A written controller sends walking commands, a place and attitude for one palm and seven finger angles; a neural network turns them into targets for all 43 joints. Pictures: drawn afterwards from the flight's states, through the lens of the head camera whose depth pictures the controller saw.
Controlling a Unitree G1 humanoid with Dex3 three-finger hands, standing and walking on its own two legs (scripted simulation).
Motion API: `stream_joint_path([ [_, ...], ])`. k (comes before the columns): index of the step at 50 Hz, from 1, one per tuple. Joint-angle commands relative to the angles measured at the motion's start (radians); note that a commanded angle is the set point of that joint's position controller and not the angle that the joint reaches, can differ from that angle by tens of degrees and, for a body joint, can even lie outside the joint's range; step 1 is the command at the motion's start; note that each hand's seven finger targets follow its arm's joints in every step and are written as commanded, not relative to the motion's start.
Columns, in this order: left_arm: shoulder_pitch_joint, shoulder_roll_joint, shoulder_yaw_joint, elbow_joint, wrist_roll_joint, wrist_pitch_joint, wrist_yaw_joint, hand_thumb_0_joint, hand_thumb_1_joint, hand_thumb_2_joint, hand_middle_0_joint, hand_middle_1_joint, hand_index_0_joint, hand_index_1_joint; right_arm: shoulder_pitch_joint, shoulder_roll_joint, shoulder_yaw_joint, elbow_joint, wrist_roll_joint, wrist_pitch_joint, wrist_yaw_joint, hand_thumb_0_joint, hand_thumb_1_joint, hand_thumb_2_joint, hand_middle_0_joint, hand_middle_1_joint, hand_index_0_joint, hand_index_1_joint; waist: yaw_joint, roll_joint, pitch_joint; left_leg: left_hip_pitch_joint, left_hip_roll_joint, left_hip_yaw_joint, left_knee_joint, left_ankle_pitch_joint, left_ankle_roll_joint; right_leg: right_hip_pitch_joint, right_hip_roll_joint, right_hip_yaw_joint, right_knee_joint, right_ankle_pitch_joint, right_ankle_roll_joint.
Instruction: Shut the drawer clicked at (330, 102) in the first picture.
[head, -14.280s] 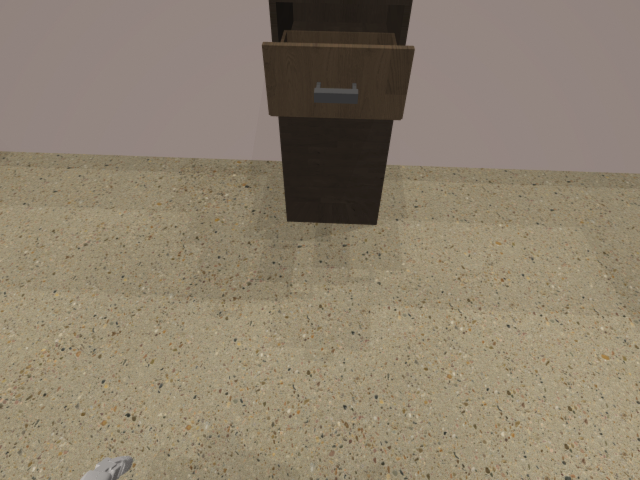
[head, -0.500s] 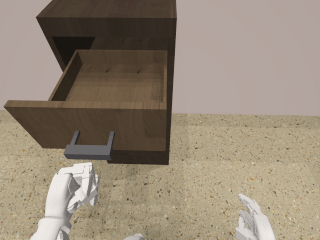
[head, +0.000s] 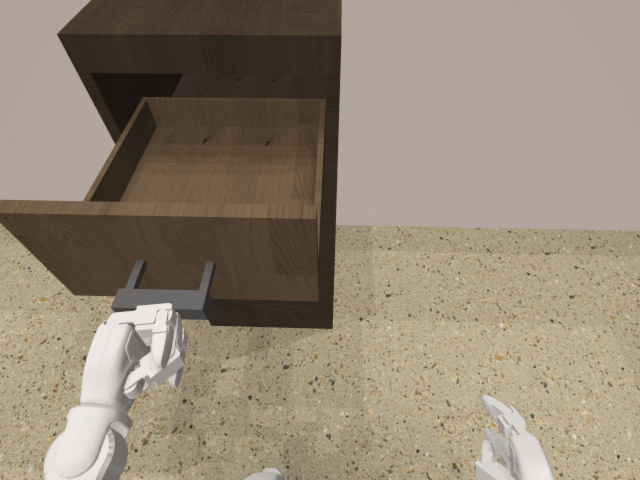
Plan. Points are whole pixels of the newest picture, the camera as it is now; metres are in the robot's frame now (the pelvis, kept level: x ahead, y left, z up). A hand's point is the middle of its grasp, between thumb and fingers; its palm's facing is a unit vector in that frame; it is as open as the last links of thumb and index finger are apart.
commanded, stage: push the drawer shut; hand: left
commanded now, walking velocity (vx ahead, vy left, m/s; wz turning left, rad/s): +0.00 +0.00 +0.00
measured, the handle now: (168, 286) +0.33 +0.20 +0.07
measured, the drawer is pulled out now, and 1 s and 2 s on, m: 0.29 0.16 0.04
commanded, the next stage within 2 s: none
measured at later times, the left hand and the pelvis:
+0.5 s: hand (191, 301) +0.31 +0.17 +0.07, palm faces -0.02 -1.00 -0.05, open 3.2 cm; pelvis -0.01 +0.00 +0.00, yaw +0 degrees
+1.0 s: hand (201, 258) +0.37 +0.17 +0.07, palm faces -0.02 -1.00 -0.04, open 3.0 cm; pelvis -0.01 +0.01 +0.00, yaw -1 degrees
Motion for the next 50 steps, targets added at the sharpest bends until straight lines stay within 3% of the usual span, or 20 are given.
stream_joint_path([
  [1,-0.201,0.119,0.088,-0.184,-0.026,-0.077,0.01,0.0,0.9,0.9,-1.4,-1.6,-1.4,-1.6,-0.058,-0.114,-0.045,-0.14,0.01,-0.057,-0.009,0.0,-0.9,-0.9,0.2,0.3,0.2,0.3,-0.025,-0.02,-0.179,0.105,-0.02,-0.027,-0.118,0.248,0.017,0.115,-0.011,0.091,-0.159,0.303,0.035],
  [4,-0.291,0.111,0.065,-0.157,-0.023,-0.08,0.007,0.0,0.9,0.9,-1.4,-1.6,-1.4,-1.6,-0.059,-0.118,-0.045,-0.126,0.011,-0.062,-0.011,0.0,-0.9,-0.9,0.2,0.3,0.2,0.3,-0.037,-0.005,-0.181,0.118,-0.02,-0.032,-0.124,0.216,0.016,0.091,-0.01,0.092,-0.165,0.26,0.035],
  [6,-0.355,0.117,0.054,-0.126,-0.016,-0.083,0.009,0.0,0.9,0.9,-1.4,-1.6,-1.4,-1.6,-0.06,-0.123,-0.046,-0.116,0.011,-0.062,-0.015,0.0,-0.9,-0.9,0.2,0.3,0.2,0.3,-0.049,-0.049,-0.174,0.107,-0.017,-0.037,-0.125,0.192,0.02,0.079,-0.01,0.096,-0.171,0.225,0.038],
  [8,-0.381,0.094,0.034,-0.106,-0.012,-0.082,0.008,0.0,0.9,0.9,-1.4,-1.6,-1.4,-1.6,-0.06,-0.121,-0.047,-0.115,0.011,-0.064,-0.014,0.0,-0.9,-0.9,0.2,0.3,0.2,0.3,-0.045,-0.04,-0.195,0.122,-0.02,-0.037,-0.13,0.191,0.02,0.084,-0.011,0.096,-0.17,0.227,0.038],
  [11,-0.445,0.16,0.085,-0.053,-0.007,-0.078,0.012,0.0,0.9,0.9,-1.4,-1.6,-1.4,-1.6,-0.06,-0.13,-0.047,-0.098,0.012,-0.057,-0.019,0.0,-0.9,-0.9,0.2,0.3,0.2,0.3,-0.043,-0.065,-0.199,0.102,-0.019,-0.036,-0.133,0.176,0.021,0.101,-0.014,0.109,-0.181,0.205,0.039],
  [12,-0.473,0.133,0.066,-0.048,-0.01,-0.076,0.01,0.0,0.9,0.9,-1.4,-1.6,-1.4,-1.6,-0.066,-0.125,-0.047,-0.1,0.013,-0.055,-0.02,0.0,-0.9,-0.9,0.2,0.3,0.2,0.3,-0.043,-0.064,-0.217,0.109,-0.021,-0.032,-0.134,0.175,0.022,0.108,-0.016,0.114,-0.181,0.207,0.042],
  [15,-0.513,0.146,0.088,-0.005,-0.018,-0.068,0.005,0.0,0.9,0.9,-1.4,-1.6,-1.4,-1.6,-0.067,-0.124,-0.045,-0.093,0.016,-0.052,-0.02,0.0,-0.9,-0.9,0.2,0.3,0.2,0.3,-0.035,-0.033,-0.222,0.119,-0.022,-0.028,-0.144,0.176,0.019,0.12,-0.018,0.115,-0.189,0.212,0.04],
  [16,-0.528,0.175,0.108,0.024,-0.014,-0.065,0.008,0.0,0.9,0.9,-1.4,-1.6,-1.4,-1.6,-0.064,-0.128,-0.044,-0.087,0.015,-0.047,-0.021,0.0,-0.9,-0.9,0.2,0.3,0.2,0.3,-0.037,-0.046,-0.217,0.106,-0.02,-0.029,-0.143,0.177,0.02,0.122,-0.017,0.117,-0.188,0.209,0.04],
  [17,-0.551,0.15,0.091,0.04,-0.015,-0.064,0.007,0.0,0.9,0.9,-1.4,-1.6,-1.4,-1.6,-0.066,-0.123,-0.041,-0.086,0.016,-0.044,-0.02,0.0,-0.9,-0.9,0.2,0.3,0.2,0.3,-0.036,-0.033,-0.215,0.116,-0.022,-0.028,-0.147,0.18,0.019,0.121,-0.017,0.117,-0.189,0.219,0.039],
  [20,-0.604,0.149,0.092,0.072,-0.015,-0.061,0.012,0.0,0.9,0.9,-1.4,-1.6,-1.4,-1.6,-0.062,-0.123,-0.041,-0.085,0.017,-0.038,-0.018,0.0,-0.9,-0.9,0.2,0.3,0.2,0.3,-0.033,-0.008,-0.216,0.137,-0.02,-0.03,-0.159,0.185,0.015,0.112,-0.014,0.105,-0.186,0.227,0.035],
  [22,-0.613,0.16,0.105,0.115,-0.009,-0.061,0.015,0.0,0.9,0.9,-1.4,-1.6,-1.4,-1.6,-0.053,-0.127,-0.042,-0.082,0.015,-0.031,-0.016,0.0,-0.9,-0.9,0.2,0.3,0.2,0.3,-0.03,-0.043,-0.225,0.128,-0.019,-0.031,-0.162,0.2,0.016,0.128,-0.012,0.105,-0.182,0.245,0.035],
  [27,-0.677,0.165,0.107,0.162,0.004,-0.072,0.027,0.0,0.9,0.9,-1.4,-1.6,-1.4,-1.6,-0.036,-0.127,-0.046,-0.079,0.013,-0.017,-0.009,0.0,-0.9,-0.9,0.2,0.3,0.2,0.3,-0.027,-0.019,-0.243,0.149,-0.017,-0.03,-0.17,0.219,0.013,0.126,-0.009,0.1,-0.174,0.268,0.031],
  [32,-0.743,0.161,0.103,0.222,0.015,-0.08,0.037,0.0,0.9,0.9,-1.4,-1.6,-1.4,-1.6,-0.012,-0.132,-0.049,-0.073,0.01,-0.002,0.0,0.0,-0.9,-0.9,0.2,0.3,0.2,0.3,-0.035,-0.052,-0.246,0.141,-0.015,-0.031,-0.173,0.219,0.014,0.123,-0.004,0.097,-0.17,0.276,0.032],
  [33,-0.75,0.189,0.126,0.231,0.018,-0.082,0.039,0.0,0.9,0.9,-1.4,-1.6,-1.4,-1.6,-0.009,-0.134,-0.052,-0.072,0.009,0.004,-0.001,0.0,-0.9,-0.9,0.2,0.3,0.2,0.3,-0.033,-0.042,-0.25,0.138,-0.016,-0.027,-0.171,0.225,0.013,0.13,-0.005,0.102,-0.171,0.287,0.033],
  [35,-0.791,0.188,0.119,0.243,0.024,-0.087,0.037,0.0,0.9,0.9,-1.4,-1.6,-1.4,-1.6,-0.004,-0.133,-0.051,-0.071,0.01,0.012,0.0,0.0,-0.9,-0.9,0.2,0.3,0.2,0.3,-0.035,-0.024,-0.261,0.145,-0.016,-0.027,-0.173,0.227,0.012,0.128,-0.005,0.1,-0.166,0.289,0.03],
  [37,-0.837,0.201,0.13,0.281,0.022,-0.087,0.036,0.0,0.9,0.9,-1.4,-1.6,-1.4,-1.6,0.006,-0.135,-0.052,-0.06,0.009,0.018,0.0,0.0,-0.9,-0.9,0.2,0.3,0.2,0.3,-0.047,-0.053,-0.247,0.132,-0.014,-0.028,-0.171,0.22,0.015,0.121,-0.002,0.102,-0.17,0.284,0.033],
  [41,-0.865,0.234,0.158,0.316,0.024,-0.092,0.031,0.0,0.9,0.9,-1.4,-1.6,-1.4,-1.6,0.02,-0.137,-0.054,-0.056,0.01,0.033,0.0,0.0,-0.9,-0.9,0.2,0.3,0.2,0.3,-0.04,-0.015,-0.279,0.145,-0.014,-0.026,-0.168,0.245,0.014,0.13,0.0,0.103,-0.163,0.308,0.029],
  [45,-0.96,0.197,0.119,0.353,0.023,-0.093,0.028,0.0,0.9,0.9,-1.4,-1.6,-1.4,-1.6,0.033,-0.135,-0.051,-0.048,0.01,0.042,0.003,0.0,-0.9,-0.9,0.2,0.3,0.2,0.3,-0.058,0.006,-0.272,0.157,-0.012,-0.033,-0.168,0.246,0.009,0.098,0.001,0.096,-0.16,0.304,0.027],
  [48,-1.001,0.213,0.141,0.404,0.025,-0.094,0.036,0.0,0.9,0.9,-1.4,-1.6,-1.4,-1.6,0.051,-0.142,-0.056,-0.037,0.006,0.049,0.004,0.0,-0.9,-0.9,0.2,0.3,0.2,0.3,-0.063,-0.05,-0.284,0.151,-0.01,-0.04,-0.163,0.237,0.013,0.089,0.004,0.093,-0.159,0.292,0.03],
  [50,-1.013,0.22,0.144,0.429,0.029,-0.095,0.036,0.0,0.9,0.9,-1.4,-1.6,-1.4,-1.6,0.058,-0.142,-0.056,-0.037,0.007,0.055,0.005,0.0,-0.9,-0.9,0.2,0.3,0.2,0.3,-0.062,-0.045,-0.297,0.148,-0.011,-0.036,-0.161,0.244,0.013,0.099,0.003,0.096,-0.158,0.304,0.029],
])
